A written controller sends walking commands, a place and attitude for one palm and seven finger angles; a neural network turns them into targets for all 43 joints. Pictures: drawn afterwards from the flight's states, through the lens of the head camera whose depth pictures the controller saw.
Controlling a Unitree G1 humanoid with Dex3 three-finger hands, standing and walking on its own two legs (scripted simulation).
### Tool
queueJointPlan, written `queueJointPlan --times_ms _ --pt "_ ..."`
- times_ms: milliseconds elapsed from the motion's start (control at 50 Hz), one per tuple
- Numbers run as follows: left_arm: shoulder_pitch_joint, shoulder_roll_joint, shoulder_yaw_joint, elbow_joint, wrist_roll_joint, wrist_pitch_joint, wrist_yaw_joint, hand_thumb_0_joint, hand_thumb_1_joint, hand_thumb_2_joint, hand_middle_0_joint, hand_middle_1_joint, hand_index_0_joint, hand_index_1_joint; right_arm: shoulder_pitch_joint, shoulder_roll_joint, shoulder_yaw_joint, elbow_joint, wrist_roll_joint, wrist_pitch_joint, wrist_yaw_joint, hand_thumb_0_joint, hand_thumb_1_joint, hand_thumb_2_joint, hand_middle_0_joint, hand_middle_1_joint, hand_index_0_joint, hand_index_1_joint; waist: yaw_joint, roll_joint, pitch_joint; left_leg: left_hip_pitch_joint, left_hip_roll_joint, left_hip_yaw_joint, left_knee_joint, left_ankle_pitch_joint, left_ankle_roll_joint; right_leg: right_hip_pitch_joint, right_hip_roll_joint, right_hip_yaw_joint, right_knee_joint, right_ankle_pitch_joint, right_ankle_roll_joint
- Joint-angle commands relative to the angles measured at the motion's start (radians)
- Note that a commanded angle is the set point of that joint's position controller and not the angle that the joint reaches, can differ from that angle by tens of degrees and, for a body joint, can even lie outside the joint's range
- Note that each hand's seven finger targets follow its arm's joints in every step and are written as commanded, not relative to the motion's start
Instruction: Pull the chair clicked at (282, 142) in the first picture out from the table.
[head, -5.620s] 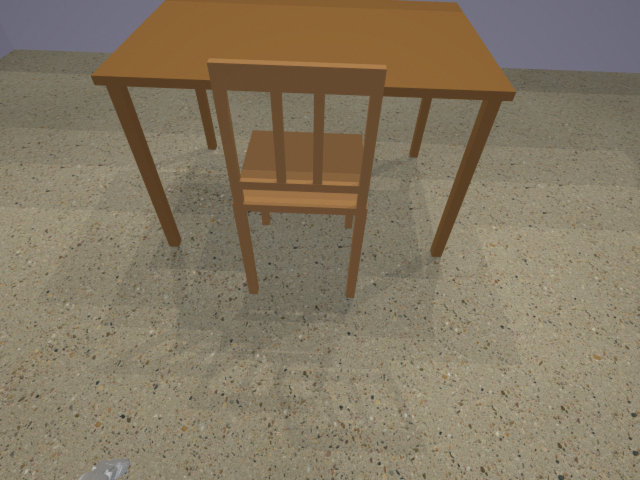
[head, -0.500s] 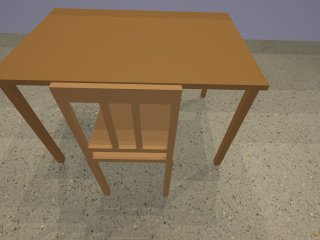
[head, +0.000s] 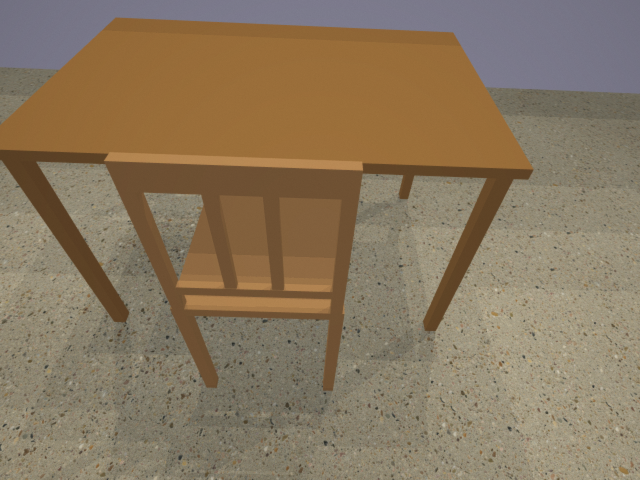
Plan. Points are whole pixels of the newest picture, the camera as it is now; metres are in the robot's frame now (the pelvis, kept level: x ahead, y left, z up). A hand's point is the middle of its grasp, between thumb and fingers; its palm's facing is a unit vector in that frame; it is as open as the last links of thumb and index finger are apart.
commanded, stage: look again from close up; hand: left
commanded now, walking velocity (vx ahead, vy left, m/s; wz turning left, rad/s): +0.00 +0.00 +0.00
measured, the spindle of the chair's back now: (221, 244) +0.53 +0.21 -0.08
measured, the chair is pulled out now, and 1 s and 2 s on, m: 0.00 0.00 0.00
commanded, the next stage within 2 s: shuffle to correct the standing spot in 1.68 s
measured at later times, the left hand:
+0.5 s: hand out of the picture -0.04 +0.17 -0.18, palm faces +0.03 -0.99 -0.16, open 7.4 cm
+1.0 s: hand out of the picture -0.04 +0.17 -0.18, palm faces +0.03 -0.99 -0.13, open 7.4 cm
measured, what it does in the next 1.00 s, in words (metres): stands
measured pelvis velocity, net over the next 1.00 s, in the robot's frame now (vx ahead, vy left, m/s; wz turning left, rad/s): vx -0.01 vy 0.02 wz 0.00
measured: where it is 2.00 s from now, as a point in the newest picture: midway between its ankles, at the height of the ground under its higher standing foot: outside the picture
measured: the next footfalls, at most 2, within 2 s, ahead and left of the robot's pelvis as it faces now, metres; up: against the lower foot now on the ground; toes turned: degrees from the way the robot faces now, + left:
none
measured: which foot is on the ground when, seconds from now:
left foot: down 0.00-1.00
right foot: down 0.00-1.00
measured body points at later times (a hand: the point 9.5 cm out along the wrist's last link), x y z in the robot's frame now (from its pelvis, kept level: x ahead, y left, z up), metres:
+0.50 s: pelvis -0.02 +0.01 +0.00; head -0.01 +0.03 +0.45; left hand -0.04 +0.23 -0.16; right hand -0.03 -0.20 -0.15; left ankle +0.02 +0.11 -0.74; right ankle -0.02 -0.12 -0.74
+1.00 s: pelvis -0.01 +0.02 +0.00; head -0.01 +0.04 +0.45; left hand -0.04 +0.23 -0.16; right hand -0.02 -0.19 -0.15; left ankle +0.02 +0.11 -0.74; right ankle -0.02 -0.12 -0.74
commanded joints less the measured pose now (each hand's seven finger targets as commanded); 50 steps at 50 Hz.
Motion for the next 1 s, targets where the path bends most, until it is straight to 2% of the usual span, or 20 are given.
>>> queueJointPlan --times_ms 0,40,140,180,320,420,440,460,540,600,680,760,840,980 --pt "0.07 0.098 0.02 -0.043 0.006 -0.009 -0.005 0.0 0.9 0.9 -0.2 -0.3 -0.2 -0.3 0.052 -0.082 -0.006 -0.036 -0.001 -0.012 0.01 0.0 -0.9 -0.9 0.2 0.3 0.2 0.3 0.003 0.003 0.089 -0.053 0.059 -0.087 -0.123 0.044 0.013 -0.095 -0.072 0.095 -0.111 0.034 -0.043" --pt "0.065 0.099 0.021 -0.051 0.005 -0.006 -0.007 0.0 0.9 0.9 -0.2 -0.3 -0.2 -0.3 0.05 -0.088 -0.008 -0.038 -0.002 -0.009 0.012 0.0 -0.9 -0.9 0.2 0.3 0.2 0.3 0.003 -0.01 0.093 -0.056 0.057 -0.093 -0.136 0.003 0.014 -0.106 -0.071 0.096 -0.118 -0.004 -0.04" --pt "0.068 0.107 0.023 -0.062 0.005 -0.002 -0.01 0.0 0.9 0.9 -0.2 -0.3 -0.2 -0.3 0.048 -0.096 -0.007 -0.035 -0.003 -0.009 0.014 0.0 -0.9 -0.9 0.2 0.3 0.2 0.3 0.008 0.021 0.077 -0.067 0.06 -0.104 -0.173 -0.055 0.015 -0.093 -0.07 0.092 -0.118 -0.016 -0.035" --pt "0.07 0.107 0.025 -0.065 0.006 -0.001 -0.01 0.0 0.9 0.9 -0.2 -0.3 -0.2 -0.3 0.051 -0.096 -0.007 -0.034 -0.002 -0.009 0.014 0.0 -0.9 -0.9 0.2 0.3 0.2 0.3 0.009 0.011 0.083 -0.081 0.058 -0.109 -0.183 -0.072 0.015 -0.087 -0.069 0.089 -0.124 -0.019 -0.033" --pt "0.091 0.099 0.025 -0.057 0.003 -0.006 -0.011 0.0 0.9 0.9 -0.2 -0.3 -0.2 -0.3 0.064 -0.088 -0.005 -0.011 0.001 -0.015 0.014 0.0 -0.9 -0.9 0.2 0.3 0.2 0.3 0.015 0.006 0.036 -0.049 0.063 -0.103 -0.182 -0.015 0.017 -0.062 -0.078 0.085 -0.122 0.04 -0.029" --pt "0.101 0.088 0.023 -0.045 0.003 -0.006 -0.009 0.0 0.9 0.9 -0.2 -0.3 -0.2 -0.3 0.073 -0.079 -0.004 0.006 0.004 -0.013 0.013 0.0 -0.9 -0.9 0.2 0.3 0.2 0.3 0.012 0.005 0.06 -0.055 0.063 -0.106 -0.19 -0.02 0.017 -0.074 -0.077 0.083 -0.128 0.039 -0.026" --pt "0.109 0.085 0.022 -0.043 0.003 -0.006 -0.009 0.0 0.9 0.9 -0.2 -0.3 -0.2 -0.3 0.074 -0.078 -0.003 0.008 0.004 -0.014 0.013 0.0 -0.9 -0.9 0.2 0.3 0.2 0.3 0.013 0.018 0.046 -0.046 0.065 -0.106 -0.191 -0.011 0.018 -0.069 -0.079 0.081 -0.127 0.05 -0.027" --pt "0.116 0.086 0.023 -0.041 0.004 -0.007 -0.01 0.0 0.9 0.9 -0.2 -0.3 -0.2 -0.3 0.075 -0.071 -0.003 0.01 0.007 -0.015 0.012 0.0 -0.9 -0.9 0.2 0.3 0.2 0.3 0.016 0.005 0.058 -0.048 0.068 -0.102 -0.197 -0.014 0.02 -0.067 -0.076 0.079 -0.134 0.056 -0.024" --pt "0.122 0.076 0.022 -0.029 0.003 -0.009 -0.007 0.0 0.9 0.9 -0.2 -0.3 -0.2 -0.3 0.08 -0.07 -0.004 0.02 0.007 -0.017 0.011 0.0 -0.9 -0.9 0.2 0.3 0.2 0.3 0.011 0.008 0.032 -0.026 0.067 -0.101 -0.187 0.022 0.019 -0.059 -0.081 0.079 -0.127 0.079 -0.022" --pt "0.126 0.071 0.022 -0.025 0.005 -0.008 -0.006 0.0 0.9 0.9 -0.2 -0.3 -0.2 -0.3 0.077 -0.066 -0.004 0.023 0.007 -0.015 0.01 0.0 -0.9 -0.9 0.2 0.3 0.2 0.3 0.011 -0.006 0.055 -0.037 0.065 -0.101 -0.191 0.006 0.017 -0.071 -0.08 0.08 -0.133 0.065 -0.021" --pt "0.134 0.065 0.022 -0.023 0.006 -0.006 -0.005 0.0 0.9 0.9 -0.2 -0.3 -0.2 -0.3 0.078 -0.062 -0.005 0.027 0.007 -0.015 0.01 0.0 -0.9 -0.9 0.2 0.3 0.2 0.3 0.013 0.019 0.068 -0.05 0.066 -0.107 -0.208 -0.016 0.019 -0.069 -0.078 0.073 -0.133 0.067 -0.019" --pt "0.143 0.061 0.022 -0.02 0.006 -0.008 -0.005 0.0 0.9 0.9 -0.2 -0.3 -0.2 -0.3 0.076 -0.057 -0.005 0.03 0.009 -0.015 0.009 0.0 -0.9 -0.9 0.2 0.3 0.2 0.3 0.015 0.005 0.059 -0.031 0.069 -0.105 -0.209 -0.002 0.022 -0.067 -0.079 0.072 -0.139 0.077 -0.018" --pt "0.141 0.059 0.021 -0.017 0.005 -0.009 -0.004 0.0 0.9 0.9 -0.2 -0.3 -0.2 -0.3 0.078 -0.06 -0.004 0.032 0.007 -0.018 0.009 0.0 -0.9 -0.9 0.2 0.3 0.2 0.3 0.015 0.016 0.046 -0.022 0.067 -0.102 -0.201 0.037 0.021 -0.058 -0.085 0.072 -0.133 0.102 -0.018" --pt "0.139 0.057 0.023 -0.019 0.007 -0.006 -0.004 0.0 0.9 0.9 -0.2 -0.3 -0.2 -0.3 0.076 -0.061 -0.005 0.034 0.007 -0.018 0.008 0.0 -0.9 -0.9 0.2 0.3 0.2 0.3 0.015 0.022 0.07 -0.034 0.069 -0.112 -0.221 0.011 0.021 -0.061 -0.081 0.066 -0.134 0.094 -0.015"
